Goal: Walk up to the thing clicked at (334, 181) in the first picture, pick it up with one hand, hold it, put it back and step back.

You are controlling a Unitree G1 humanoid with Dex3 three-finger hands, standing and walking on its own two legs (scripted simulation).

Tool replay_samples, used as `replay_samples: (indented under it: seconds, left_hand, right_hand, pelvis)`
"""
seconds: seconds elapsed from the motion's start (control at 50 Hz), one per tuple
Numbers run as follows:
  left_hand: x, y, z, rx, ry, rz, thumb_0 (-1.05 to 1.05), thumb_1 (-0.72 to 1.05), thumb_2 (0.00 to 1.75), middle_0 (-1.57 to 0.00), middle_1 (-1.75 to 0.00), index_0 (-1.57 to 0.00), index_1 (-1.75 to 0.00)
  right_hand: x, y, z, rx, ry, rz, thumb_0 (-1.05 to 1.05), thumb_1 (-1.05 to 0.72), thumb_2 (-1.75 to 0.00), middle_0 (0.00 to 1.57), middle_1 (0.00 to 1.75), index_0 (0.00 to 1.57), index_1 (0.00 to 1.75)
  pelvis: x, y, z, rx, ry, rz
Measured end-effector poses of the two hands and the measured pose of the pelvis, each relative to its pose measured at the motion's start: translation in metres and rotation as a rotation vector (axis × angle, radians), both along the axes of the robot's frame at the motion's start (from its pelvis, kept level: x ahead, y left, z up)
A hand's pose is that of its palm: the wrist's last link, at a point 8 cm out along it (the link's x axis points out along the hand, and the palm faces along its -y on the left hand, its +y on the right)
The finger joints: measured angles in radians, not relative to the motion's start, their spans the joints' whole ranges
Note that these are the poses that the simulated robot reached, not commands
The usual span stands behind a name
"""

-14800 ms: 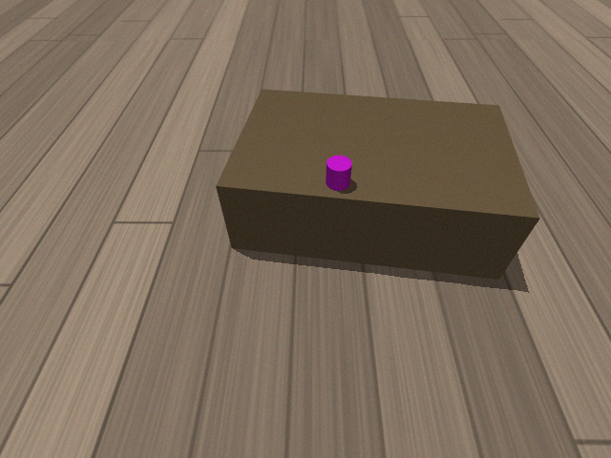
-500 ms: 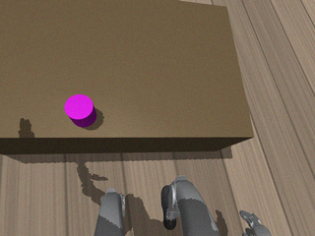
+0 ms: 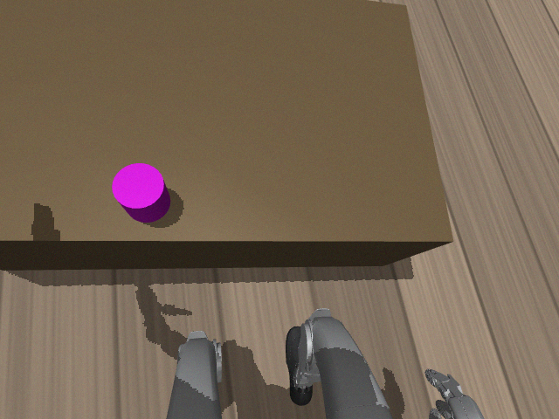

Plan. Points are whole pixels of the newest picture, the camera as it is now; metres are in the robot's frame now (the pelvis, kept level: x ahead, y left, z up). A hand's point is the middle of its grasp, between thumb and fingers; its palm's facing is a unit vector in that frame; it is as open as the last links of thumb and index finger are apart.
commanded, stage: go down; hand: left
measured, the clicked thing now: (143, 194) +0.49 +0.21 -0.24
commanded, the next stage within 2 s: approach in 0.04 s
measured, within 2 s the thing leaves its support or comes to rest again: neither
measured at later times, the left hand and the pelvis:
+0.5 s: hand out of the picture +0.43 +0.39 -0.02, palm faces +0.27 -0.96 +0.03, open 17.7 cm; pelvis -0.01 +0.00 -0.03, yaw +0 degrees
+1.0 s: hand (107, 198) +0.48 +0.27 -0.23, palm faces +0.20 -0.98 +0.02, open 17.6 cm; pelvis -0.06 +0.00 -0.21, yaw -1 degrees
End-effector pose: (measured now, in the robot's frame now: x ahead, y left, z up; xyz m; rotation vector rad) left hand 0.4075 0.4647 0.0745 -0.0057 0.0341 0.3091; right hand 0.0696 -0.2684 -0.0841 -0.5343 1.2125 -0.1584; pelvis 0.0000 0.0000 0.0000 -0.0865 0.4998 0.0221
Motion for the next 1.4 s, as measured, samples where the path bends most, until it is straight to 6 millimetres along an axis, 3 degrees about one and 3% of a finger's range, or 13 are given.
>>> replay_samples:
  seconds: [0.2, 0.32, 0.4, 0.48, 0.66, 0.86, 1.02, 1.08, 1.18, 1.32, 1.4]
  left_hand:
    - [-0.003, 0.005, 0.012, 0.02, 0.023, 0.01, -0.02, -0.57, 0.08, -0.04, -0.07, -0.05, -0.08]
    - [-0.012, 0.0, -0.004, 0.0, 0.058, -0.003, -0.02, -0.59, 0.04, -0.05, -0.07, -0.06, -0.06]
    - [-0.014, -0.009, -0.035, -0.029, 0.071, -0.011, -0.02, -0.6, 0.02, -0.05, -0.06, -0.06, -0.05]
    - [-0.011, -0.023, -0.08, -0.048, 0.073, -0.028, -0.02, -0.61, 0.01, -0.04, -0.06, -0.06, -0.05]
    - [0.012, -0.054, -0.182, -0.035, 0.02, -0.054, -0.02, -0.59, 0.05, -0.03, -0.06, -0.04, -0.06]
    - [0.036, -0.106, -0.253, -0.038, 0.026, -0.11, -0.02, -0.59, 0.09, -0.02, -0.08, -0.02, -0.09]
    - [0.042, -0.15, -0.306, -0.026, 0.026, -0.095, -0.02, -0.59, 0.09, -0.02, -0.1, -0.04, -0.1]
    - [0.043, -0.156, -0.31, 0.0, -0.024, -0.052, -0.02, -0.58, 0.09, -0.03, -0.11, -0.04, -0.1]
    - [0.049, -0.165, -0.297, 0.048, -0.047, -0.04, -0.02, -0.56, 0.09, -0.03, -0.11, -0.04, -0.1]
    - [0.055, -0.18, -0.278, 0.034, -0.011, -0.054, -0.02, -0.57, 0.08, -0.03, -0.1, -0.04, -0.09]
    - [0.056, -0.181, -0.276, 0.013, 0.006, -0.04, -0.02, -0.59, 0.07, -0.03, -0.09, -0.05, -0.08]
  right_hand:
    - [-0.001, 0.001, 0.004, 0.006, -0.009, -0.016, 0.0, -0.9, -0.9, 0.2, 0.3, 0.2, 0.3]
    - [0.0, 0.003, 0.0, 0.02, -0.014, -0.012, 0.0, -0.88, -0.89, 0.2, 0.3, 0.2, 0.3]
    - [0.001, 0.002, -0.008, 0.019, -0.012, 0.006, 0.0, -0.87, -0.89, 0.2, 0.3, 0.2, 0.3]
    - [0.001, -0.001, -0.024, 0.006, -0.001, 0.035, 0.0, -0.87, -0.89, 0.2, 0.3, 0.2, 0.3]
    - [-0.01, -0.005, -0.095, -0.012, 0.063, 0.082, 0.0, -0.87, -0.89, 0.2, 0.3, 0.2, 0.3]
    - [-0.049, 0.003, -0.179, 0.067, 0.125, 0.032, 0.0, -0.9, -0.9, 0.2, 0.3, 0.2, 0.3]
    - [-0.088, 0.003, -0.229, 0.118, 0.187, -0.018, 0.0, -0.91, -0.9, 0.2, 0.3, 0.2, 0.3]
    - [-0.099, 0.002, -0.241, 0.123, 0.217, -0.031, 0.0, -0.91, -0.9, 0.2, 0.3, 0.2, 0.3]
    - [-0.109, -0.001, -0.25, 0.123, 0.233, -0.06, 0.0, -0.91, -0.9, 0.2, 0.3, 0.2, 0.3]
    - [-0.111, -0.005, -0.239, 0.113, 0.203, -0.106, 0.0, -0.91, -0.9, 0.2, 0.3, 0.2, 0.3]
    - [-0.111, -0.006, -0.229, 0.103, 0.198, -0.12, 0.0, -0.91, -0.9, 0.2, 0.3, 0.2, 0.3]
  pelvis:
    - [0.004, 0.001, 0.004, -0.001, -0.008, -0.001]
    - [0.002, 0.003, 0.003, 0.002, -0.006, -0.002]
    - [-0.002, 0.003, -0.006, 0.004, 0.01, -0.003]
    - [-0.007, 0.002, -0.026, 0.002, 0.045, -0.003]
    - [-0.022, 0.0, -0.098, -0.01, 0.109, -0.009]
    - [-0.044, 0.0, -0.168, -0.004, 0.131, -0.012]
    - [-0.061, -0.003, -0.216, 0.004, 0.117, -0.016]
    - [-0.066, -0.004, -0.229, 0.005, 0.107, -0.014]
    - [-0.071, -0.006, -0.238, 0.006, 0.097, -0.007]
    - [-0.071, -0.002, -0.228, 0.001, 0.103, -0.006]
    - [-0.069, 0.001, -0.221, 0.0, 0.112, -0.007]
